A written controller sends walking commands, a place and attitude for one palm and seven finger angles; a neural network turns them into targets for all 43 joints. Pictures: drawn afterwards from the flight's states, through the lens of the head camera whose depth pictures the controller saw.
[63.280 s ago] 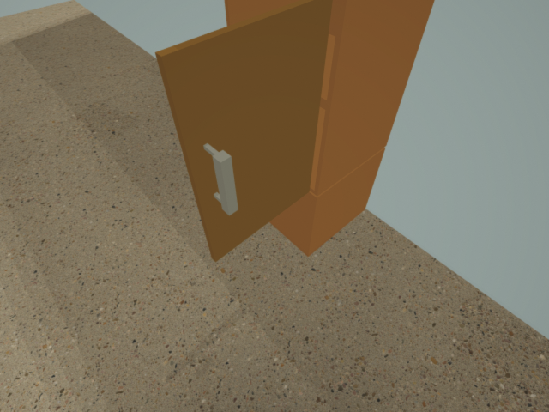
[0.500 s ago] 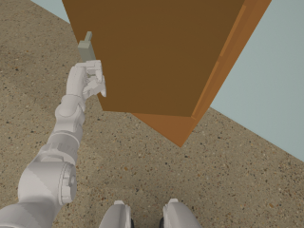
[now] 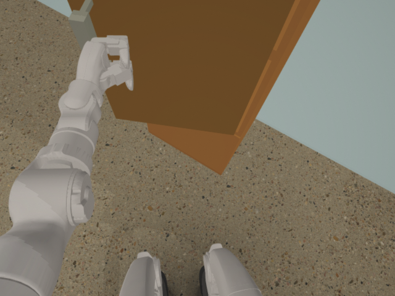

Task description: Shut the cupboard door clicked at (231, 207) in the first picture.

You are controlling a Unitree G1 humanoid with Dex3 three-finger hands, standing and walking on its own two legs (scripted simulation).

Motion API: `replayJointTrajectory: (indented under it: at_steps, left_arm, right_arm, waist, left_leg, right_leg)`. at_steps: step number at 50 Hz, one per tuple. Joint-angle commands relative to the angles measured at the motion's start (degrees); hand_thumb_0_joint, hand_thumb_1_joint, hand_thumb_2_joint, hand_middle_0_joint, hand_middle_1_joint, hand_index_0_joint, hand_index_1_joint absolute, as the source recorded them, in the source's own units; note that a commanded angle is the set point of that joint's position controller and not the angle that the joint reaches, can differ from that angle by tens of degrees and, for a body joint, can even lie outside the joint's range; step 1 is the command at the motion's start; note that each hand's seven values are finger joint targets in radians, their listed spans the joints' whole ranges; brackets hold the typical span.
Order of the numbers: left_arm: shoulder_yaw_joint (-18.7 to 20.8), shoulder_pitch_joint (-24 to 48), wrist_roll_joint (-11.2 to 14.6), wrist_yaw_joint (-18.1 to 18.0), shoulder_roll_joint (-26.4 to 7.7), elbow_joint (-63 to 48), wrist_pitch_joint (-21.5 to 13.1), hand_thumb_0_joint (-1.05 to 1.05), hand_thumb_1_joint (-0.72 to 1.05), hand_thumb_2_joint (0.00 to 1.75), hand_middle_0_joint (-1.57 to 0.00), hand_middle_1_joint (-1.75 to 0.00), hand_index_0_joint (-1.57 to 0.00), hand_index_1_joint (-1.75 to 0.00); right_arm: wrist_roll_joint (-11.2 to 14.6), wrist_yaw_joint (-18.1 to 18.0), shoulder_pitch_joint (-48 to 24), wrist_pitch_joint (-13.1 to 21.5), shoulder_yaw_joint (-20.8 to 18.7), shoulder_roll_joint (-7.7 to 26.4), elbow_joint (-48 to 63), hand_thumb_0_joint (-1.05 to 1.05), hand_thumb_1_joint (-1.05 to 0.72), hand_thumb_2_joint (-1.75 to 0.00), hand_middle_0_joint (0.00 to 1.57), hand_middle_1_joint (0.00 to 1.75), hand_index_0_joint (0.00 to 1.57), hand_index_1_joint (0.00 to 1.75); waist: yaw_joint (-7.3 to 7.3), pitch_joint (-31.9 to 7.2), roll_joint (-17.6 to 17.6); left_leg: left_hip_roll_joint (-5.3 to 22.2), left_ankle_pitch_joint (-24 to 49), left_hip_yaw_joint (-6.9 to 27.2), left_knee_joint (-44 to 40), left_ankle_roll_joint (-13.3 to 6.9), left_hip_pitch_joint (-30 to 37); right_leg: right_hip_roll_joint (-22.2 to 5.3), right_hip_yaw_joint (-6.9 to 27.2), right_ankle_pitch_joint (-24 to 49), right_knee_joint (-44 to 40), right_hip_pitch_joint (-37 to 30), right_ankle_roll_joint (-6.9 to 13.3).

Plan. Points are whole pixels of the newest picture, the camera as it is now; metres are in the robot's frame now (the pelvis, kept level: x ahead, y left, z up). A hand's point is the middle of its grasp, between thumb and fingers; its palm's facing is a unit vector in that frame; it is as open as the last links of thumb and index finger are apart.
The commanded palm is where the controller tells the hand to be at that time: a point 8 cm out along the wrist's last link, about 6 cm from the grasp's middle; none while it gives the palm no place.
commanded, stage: push the door shut along its arc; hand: left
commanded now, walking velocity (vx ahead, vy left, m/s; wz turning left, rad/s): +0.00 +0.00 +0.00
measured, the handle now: (96, 45) +0.61 +0.13 +0.08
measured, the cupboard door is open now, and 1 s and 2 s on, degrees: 25 13 13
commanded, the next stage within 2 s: pull the fist back off the door in 0.70 s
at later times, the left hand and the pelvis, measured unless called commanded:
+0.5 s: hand (142, 50) +0.58 +0.04 +0.09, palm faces -0.36 -0.93 -0.02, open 3.1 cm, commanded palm +0.60 +0.07 +0.09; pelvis +0.00 -0.01 -0.02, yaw -1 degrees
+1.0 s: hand (147, 37) +0.63 +0.03 +0.08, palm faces +0.05 -1.00 -0.01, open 3.1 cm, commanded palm +0.59 +0.05 +0.09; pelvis +0.01 -0.01 -0.02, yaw -1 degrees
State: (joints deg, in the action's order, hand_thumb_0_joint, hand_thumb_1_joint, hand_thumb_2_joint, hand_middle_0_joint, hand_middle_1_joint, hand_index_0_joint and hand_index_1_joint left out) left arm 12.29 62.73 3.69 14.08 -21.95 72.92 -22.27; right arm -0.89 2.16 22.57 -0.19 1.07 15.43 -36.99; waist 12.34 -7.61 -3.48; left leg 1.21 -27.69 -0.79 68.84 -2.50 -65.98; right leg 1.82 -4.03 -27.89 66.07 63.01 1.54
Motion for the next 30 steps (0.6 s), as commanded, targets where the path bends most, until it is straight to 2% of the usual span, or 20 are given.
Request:
replayJointTrajectory:
  at_steps: [1,2,5,7,8,10,11,12,13,15,17,19,20,21,22,24,25,26,27,30]
  left_arm:
    - [1.62,33.73,-0.04,-0.05,-10.60,-10.89,-2.41,0.00,0.90,0.90,-1.30,-1.50,-1.30,-1.50]
    - [1.86,34.46,-0.44,0.06,-11.69,-10.72,-2.47,0.00,0.90,0.90,-1.30,-1.50,-1.30,-1.50]
    - [1.30,35.97,-0.64,0.86,-11.42,-10.32,-1.59,0.00,0.90,0.90,-1.30,-1.50,-1.30,-1.50]
    - [4.21,36.00,-0.66,1.43,-15.19,-9.93,-1.23,0.00,0.90,0.90,-1.30,-1.50,-1.30,-1.50]
    - [3.24,35.66,-0.69,1.90,-14.19,-9.64,-0.53,0.00,0.90,0.90,-1.30,-1.50,-1.30,-1.50]
    - [3.91,36.36,-1.08,2.39,-15.55,-11.06,0.00,0.00,0.90,0.90,-1.30,-1.50,-1.30,-1.50]
    - [3.11,36.64,-1.13,2.66,-14.62,-10.73,0.14,0.00,0.90,0.90,-1.30,-1.50,-1.30,-1.50]
    - [3.43,37.69,-1.27,2.72,-15.16,-11.13,0.37,0.00,0.90,0.90,-1.30,-1.50,-1.30,-1.50]
    - [2.96,36.66,-1.42,2.92,-14.56,-9.09,1.28,0.00,0.90,0.90,-1.30,-1.50,-1.30,-1.50]
    - [3.38,39.61,-1.55,3.16,-16.15,-9.17,2.05,0.00,0.90,0.90,-1.30,-1.50,-1.30,-1.50]
    - [2.71,41.52,-1.30,3.70,-15.38,-9.86,2.08,0.00,0.90,0.90,-1.30,-1.50,-1.30,-1.50]
    - [3.43,43.19,-1.41,4.14,-17.19,-8.36,2.73,0.00,0.90,0.90,-1.30,-1.50,-1.30,-1.50]
    - [2.31,44.21,-1.62,4.38,-16.02,-7.60,3.14,0.00,0.90,0.90,-1.30,-1.50,-1.30,-1.50]
    - [2.44,46.18,-1.51,4.48,-16.41,-9.02,2.76,0.00,0.90,0.90,-1.30,-1.50,-1.30,-1.50]
    - [2.69,46.16,-1.67,4.70,-16.99,-9.55,2.58,0.00,0.90,0.90,-1.30,-1.50,-1.30,-1.50]
    - [2.13,47.21,-1.79,5.15,-16.40,-8.93,3.08,0.00,0.90,0.90,-1.30,-1.50,-1.30,-1.50]
    - [1.51,46.76,-1.94,5.36,-15.48,-8.03,3.57,0.00,0.90,0.90,-1.30,-1.50,-1.30,-1.50]
    - [1.29,48.01,-1.85,5.45,-15.05,-7.91,3.71,0.00,0.90,0.90,-1.30,-1.50,-1.30,-1.50]
    - [0.71,49.34,-2.04,5.63,-14.82,-8.97,3.75,0.00,0.90,0.90,-1.30,-1.50,-1.30,-1.50]
    - [0.79,49.27,-2.34,6.09,-15.16,-7.51,5.16,0.00,0.90,0.90,-1.30,-1.50,-1.30,-1.50]
  right_arm:
    - [-0.10,-0.80,11.13,1.27,-3.51,10.62,2.25,0.00,-0.90,-0.90,0.20,0.30,0.20,0.30]
    - [-0.14,-0.75,11.06,1.28,-3.40,10.75,2.18,0.00,-0.90,-0.90,0.20,0.30,0.20,0.30]
    - [-0.35,-0.67,11.67,1.34,-3.39,10.71,2.02,0.00,-0.90,-0.90,0.20,0.30,0.20,0.30]
    - [-0.33,-0.81,12.28,1.41,-3.35,11.09,2.13,0.00,-0.90,-0.90,0.20,0.30,0.20,0.30]
    - [-0.34,-0.77,12.33,1.31,-3.18,10.81,2.31,0.00,-0.90,-0.90,0.20,0.30,0.20,0.30]
    - [-0.41,-0.74,12.62,1.29,-3.31,10.76,2.37,0.00,-0.90,-0.90,0.20,0.30,0.20,0.30]
    - [-0.39,-0.75,13.10,1.29,-3.24,10.63,2.36,0.00,-0.90,-0.90,0.20,0.30,0.20,0.30]
    - [-0.43,-0.75,13.19,1.31,-3.36,10.77,2.08,0.00,-0.90,-0.90,0.20,0.30,0.20,0.30]
    - [-0.35,-0.76,13.22,1.13,-3.33,10.71,1.88,0.00,-0.90,-0.90,0.20,0.30,0.20,0.30]
    - [-0.39,-1.03,13.73,1.13,-3.16,10.91,1.56,0.00,-0.90,-0.90,0.20,0.30,0.20,0.30]
    - [-0.44,-1.18,13.90,1.57,-3.23,10.89,1.42,0.00,-0.90,-0.90,0.20,0.30,0.20,0.30]
    - [-0.49,-1.46,14.43,1.83,-3.03,10.96,0.74,0.00,-0.90,-0.90,0.20,0.30,0.20,0.30]
    - [-0.60,-1.47,14.31,2.01,-2.92,10.82,0.51,0.00,-0.90,-0.90,0.20,0.30,0.20,0.30]
    - [-0.76,-1.52,14.87,2.32,-2.90,10.77,0.31,0.00,-0.90,-0.90,0.20,0.30,0.20,0.30]
    - [-0.85,-1.53,14.81,2.58,-3.00,10.98,0.28,0.00,-0.90,-0.90,0.20,0.30,0.20,0.30]
    - [-0.99,-1.63,15.18,2.73,-3.10,11.03,-0.35,0.00,-0.90,-0.90,0.20,0.30,0.20,0.30]
    - [-1.05,-1.56,15.22,2.83,-3.08,10.94,-0.45,0.00,-0.90,-0.90,0.20,0.30,0.20,0.30]
    - [-1.13,-1.59,15.58,3.01,-3.11,10.97,-0.74,0.00,-0.90,-0.90,0.20,0.30,0.20,0.30]
    - [-1.10,-1.66,15.63,3.10,-3.21,11.11,-0.98,0.00,-0.90,-0.90,0.20,0.30,0.20,0.30]
    - [-1.26,-1.66,15.77,3.25,-3.13,11.10,-1.43,0.00,-0.90,-0.90,0.20,0.30,0.20,0.30]
  waist:
    - [4.36,-27.97,-3.38]
    - [4.14,-28.71,-5.12]
    - [5.04,-30.05,-4.73]
    - [4.44,-32.24,-4.98]
    - [4.51,-32.05,-4.79]
    - [4.21,-33.42,-5.83]
    - [4.43,-33.58,-6.20]
    - [4.64,-34.05,-6.26]
    - [4.98,-32.49,-5.53]
    - [5.97,-31.03,-4.63]
    - [6.15,-32.87,-5.76]
    - [7.09,-31.78,-4.79]
    - [7.53,-30.95,-5.77]
    - [7.64,-31.58,-7.10]
    - [7.08,-34.12,-9.05]
    - [8.07,-33.86,-7.92]
    - [7.99,-33.85,-8.29]
    - [8.67,-33.56,-8.60]
    - [8.70,-34.62,-9.74]
    - [8.65,-34.85,-9.66]
  left_leg:
    - [0.14,15.98,6.90,-5.78,-0.15,24.86]
    - [0.21,16.33,7.01,-5.38,0.05,24.99]
    - [0.20,17.58,6.71,-4.18,-0.25,24.35]
    - [0.29,19.00,6.66,-3.74,-0.24,24.16]
    - [0.09,19.43,6.35,-3.61,-0.35,23.33]
    - [0.10,20.09,5.97,-3.13,-0.34,23.01]
    - [0.16,21.16,6.46,-3.33,-0.23,24.17]
    - [0.34,21.41,6.46,-2.91,-0.23,24.31]
    - [0.22,20.63,6.06,-2.74,-0.34,23.03]
    - [0.32,18.73,5.88,-2.52,-0.59,20.89]
    - [0.24,19.60,6.01,-2.07,-0.59,22.11]
    - [0.23,18.90,5.67,-1.30,-0.89,19.68]
    - [0.12,18.24,5.57,-1.03,-0.92,19.06]
    - [0.23,19.26,5.94,-1.10,-0.88,20.79]
    - [0.23,20.87,6.10,-0.63,-0.68,22.29]
    - [0.42,21.23,6.18,-0.02,-0.79,22.37]
    - [0.25,21.32,6.12,0.11,-0.78,22.17]
    - [0.32,22.21,6.41,0.15,-0.94,23.07]
    - [0.52,22.91,6.61,0.46,-0.78,24.22]
    - [0.30,22.98,6.44,0.89,-0.69,23.42]
  right_leg:
    - [1.14,2.93,12.14,-8.19,-4.60,0.33]
    - [1.07,3.09,12.16,-7.82,-4.15,0.37]
    - [1.30,3.14,13.32,-7.53,-4.39,0.29]
    - [1.39,3.24,14.66,-6.93,-5.61,0.31]
    - [1.49,3.25,15.51,-6.91,-6.44,0.31]
    - [1.52,3.47,16.67,-6.72,-7.44,0.27]
    - [1.67,3.01,17.06,-6.22,-6.64,0.44]
    - [1.65,3.14,17.33,-6.21,-6.20,0.24]
    - [1.77,3.15,17.03,-6.69,-6.15,0.24]
    - [1.81,3.33,15.95,-7.04,-6.34,0.08]
    - [1.86,3.44,16.46,-6.77,-5.58,0.17]
    - [2.01,3.61,16.39,-6.76,-5.88,0.07]
    - [2.03,3.70,15.82,-6.89,-5.11,0.13]
    - [2.02,3.31,15.96,-6.49,-4.29,0.31]
    - [1.98,3.35,16.79,-5.94,-3.86,0.39]
    - [2.12,3.06,16.87,-5.79,-2.75,0.29]
    - [2.21,3.00,16.97,-5.83,-2.70,0.42]
    - [2.30,2.74,17.23,-5.57,-1.46,0.50]
    - [2.26,2.69,17.42,-5.26,-0.55,0.43]
    - [2.46,2.34,17.61,-5.08,-0.96,0.67]
